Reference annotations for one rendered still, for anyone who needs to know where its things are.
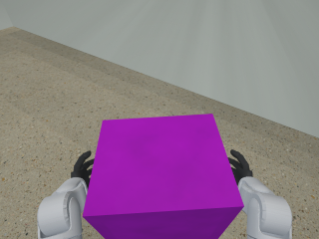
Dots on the carton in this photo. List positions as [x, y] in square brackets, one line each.
[161, 178]

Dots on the left robot hand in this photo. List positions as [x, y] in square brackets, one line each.
[80, 168]

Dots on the robot left forearm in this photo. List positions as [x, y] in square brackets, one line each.
[59, 215]

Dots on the right robot hand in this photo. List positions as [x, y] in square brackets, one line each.
[241, 168]

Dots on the robot right forearm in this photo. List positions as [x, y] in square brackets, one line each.
[269, 216]

